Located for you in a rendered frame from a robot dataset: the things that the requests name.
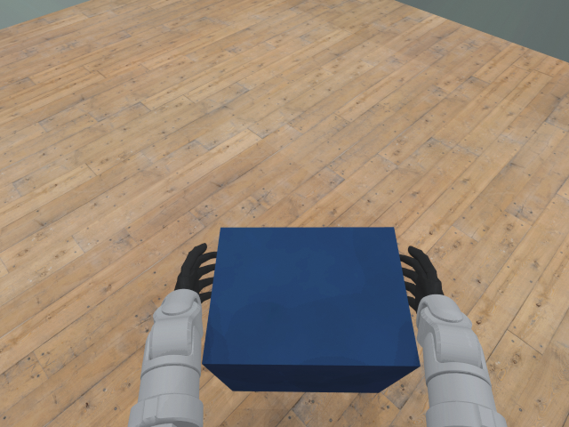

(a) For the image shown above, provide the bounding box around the right robot forearm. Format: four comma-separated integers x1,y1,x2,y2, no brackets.
416,294,508,427

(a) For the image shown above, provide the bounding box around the left robot forearm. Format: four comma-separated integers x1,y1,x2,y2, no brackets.
128,289,204,427

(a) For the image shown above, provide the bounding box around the left robot hand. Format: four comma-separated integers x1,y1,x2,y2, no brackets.
174,243,217,303

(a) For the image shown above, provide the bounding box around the right robot hand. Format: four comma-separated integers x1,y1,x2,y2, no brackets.
399,246,444,314

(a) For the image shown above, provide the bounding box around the carton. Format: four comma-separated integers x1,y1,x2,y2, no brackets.
202,227,421,393

